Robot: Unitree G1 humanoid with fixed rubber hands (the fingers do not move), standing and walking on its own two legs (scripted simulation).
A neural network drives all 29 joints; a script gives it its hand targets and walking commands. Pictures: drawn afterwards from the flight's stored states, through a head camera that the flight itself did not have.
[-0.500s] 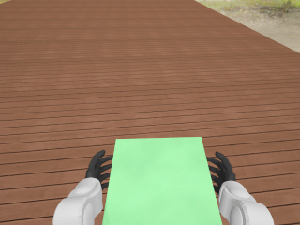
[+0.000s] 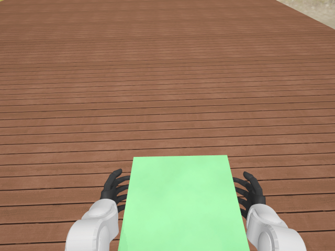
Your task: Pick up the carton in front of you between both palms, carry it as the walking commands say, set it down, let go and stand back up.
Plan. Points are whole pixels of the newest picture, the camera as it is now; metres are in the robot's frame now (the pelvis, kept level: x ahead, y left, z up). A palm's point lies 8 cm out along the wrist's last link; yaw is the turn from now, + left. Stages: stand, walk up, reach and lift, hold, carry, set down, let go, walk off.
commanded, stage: carry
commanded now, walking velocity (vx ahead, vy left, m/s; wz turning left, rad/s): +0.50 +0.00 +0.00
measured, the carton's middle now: (181, 222) +0.22 -0.01 -0.01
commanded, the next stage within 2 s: none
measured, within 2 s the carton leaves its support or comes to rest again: neither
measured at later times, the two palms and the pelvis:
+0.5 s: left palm (126, 100) +0.57 +0.18 +0.10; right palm (219, 102) +0.56 -0.12 +0.10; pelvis +0.34 +0.04 +0.00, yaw -3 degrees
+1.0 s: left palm (146, 62) +0.85 +0.15 +0.10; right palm (216, 65) +0.85 -0.15 +0.09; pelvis +0.62 +0.01 +0.01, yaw -1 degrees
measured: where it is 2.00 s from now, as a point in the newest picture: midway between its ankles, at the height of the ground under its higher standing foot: (172, 198)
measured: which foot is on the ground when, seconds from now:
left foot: up 0.00-0.44, down 0.46-0.96, up 0.98-1.00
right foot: down 0.00-0.48, up 0.50-0.90, down 0.92-1.00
